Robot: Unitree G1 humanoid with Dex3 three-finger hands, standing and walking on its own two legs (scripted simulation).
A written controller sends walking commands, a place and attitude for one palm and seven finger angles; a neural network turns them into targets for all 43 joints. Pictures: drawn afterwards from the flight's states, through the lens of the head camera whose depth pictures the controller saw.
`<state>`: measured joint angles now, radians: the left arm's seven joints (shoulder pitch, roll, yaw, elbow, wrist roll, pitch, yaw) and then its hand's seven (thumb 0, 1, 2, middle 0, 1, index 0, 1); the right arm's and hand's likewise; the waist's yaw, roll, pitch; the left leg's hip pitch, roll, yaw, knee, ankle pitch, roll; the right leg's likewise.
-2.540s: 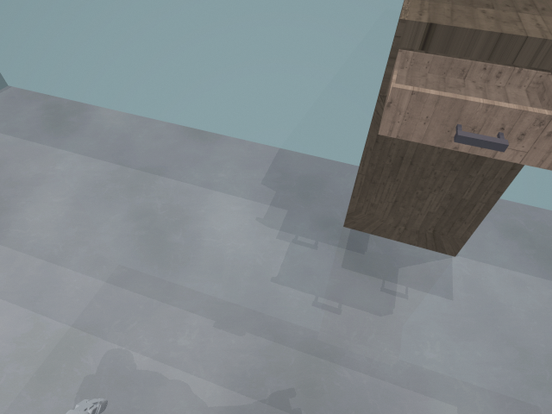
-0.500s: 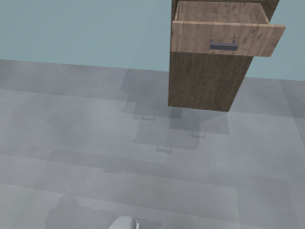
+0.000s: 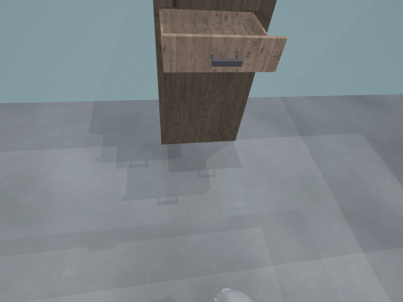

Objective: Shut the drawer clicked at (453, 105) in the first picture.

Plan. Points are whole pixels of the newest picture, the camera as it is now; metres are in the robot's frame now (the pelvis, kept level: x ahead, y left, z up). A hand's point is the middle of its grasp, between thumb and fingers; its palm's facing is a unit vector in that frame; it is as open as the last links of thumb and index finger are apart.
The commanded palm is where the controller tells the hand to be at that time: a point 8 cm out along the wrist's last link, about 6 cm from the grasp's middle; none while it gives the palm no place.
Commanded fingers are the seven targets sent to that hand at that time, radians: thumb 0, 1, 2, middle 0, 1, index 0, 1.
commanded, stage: walk to a spot facing it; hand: left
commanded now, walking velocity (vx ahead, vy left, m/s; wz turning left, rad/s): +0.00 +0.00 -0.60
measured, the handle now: (226, 59) +0.91 -0.01 +0.00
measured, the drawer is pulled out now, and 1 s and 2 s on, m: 0.23 0.23 0.23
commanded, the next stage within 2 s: none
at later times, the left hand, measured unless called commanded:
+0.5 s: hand (142, 295) +0.16 +0.14 -0.16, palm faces -0.31 -0.93 -0.22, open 7.4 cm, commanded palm none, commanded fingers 0.00 0.90 0.90 -0.20 -0.30 -0.20 -0.30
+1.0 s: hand (157, 252) +0.26 +0.12 -0.18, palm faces -0.54 -0.83 -0.11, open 7.4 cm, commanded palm none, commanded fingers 0.00 0.90 0.90 -0.20 -0.30 -0.20 -0.30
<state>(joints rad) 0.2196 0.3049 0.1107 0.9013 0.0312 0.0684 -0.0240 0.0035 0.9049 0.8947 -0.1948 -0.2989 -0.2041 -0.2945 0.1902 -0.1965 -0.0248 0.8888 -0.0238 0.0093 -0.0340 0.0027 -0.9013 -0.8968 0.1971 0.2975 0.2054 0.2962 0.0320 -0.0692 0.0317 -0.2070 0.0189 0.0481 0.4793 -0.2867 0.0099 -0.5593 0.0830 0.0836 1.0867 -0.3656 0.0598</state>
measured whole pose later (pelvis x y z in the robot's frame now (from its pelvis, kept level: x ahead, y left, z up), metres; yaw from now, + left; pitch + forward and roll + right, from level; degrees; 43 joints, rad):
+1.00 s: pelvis +0.11 +0.00 +0.00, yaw -36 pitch +0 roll -3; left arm 0.24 0.22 0.10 0.99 0.03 0.06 -0.04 0.00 0.91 0.90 -0.19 -0.30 -0.20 -0.29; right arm 0.48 -0.09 -0.01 1.05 -0.02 -0.07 -0.04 0.00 -0.90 -0.90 0.20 0.30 0.21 0.30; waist -0.01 -0.05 0.03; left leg 0.01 0.07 0.32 0.36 -0.36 0.03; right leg -0.65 -0.06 -0.03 1.17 -0.15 0.05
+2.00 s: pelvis +0.43 -0.26 +0.00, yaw -71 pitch -1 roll -2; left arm 0.25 0.25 0.11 0.95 0.02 0.04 -0.02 0.00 0.91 0.90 -0.19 -0.30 -0.20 -0.29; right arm 0.22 -0.16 -0.03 0.94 -0.02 -0.04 -0.03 0.00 -0.92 -0.90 0.20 0.30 0.21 0.30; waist 0.04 -0.04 0.07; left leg -0.21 0.11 0.26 0.50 -0.27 0.04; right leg -0.57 -0.06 -0.04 1.23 -0.32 0.06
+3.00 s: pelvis +0.46 -0.33 +0.00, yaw -106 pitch +0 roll -2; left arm 0.24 0.24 0.11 0.94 0.02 0.09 -0.03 0.00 0.91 0.90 -0.19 -0.30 -0.20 -0.29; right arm 0.22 -0.18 -0.04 0.90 -0.03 0.00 -0.02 0.00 -0.90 -0.90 0.20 0.30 0.21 0.30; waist 0.01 -0.02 0.07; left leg -0.21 0.13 0.26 0.49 -0.27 0.01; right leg -0.43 -0.05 -0.03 1.01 -0.43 0.08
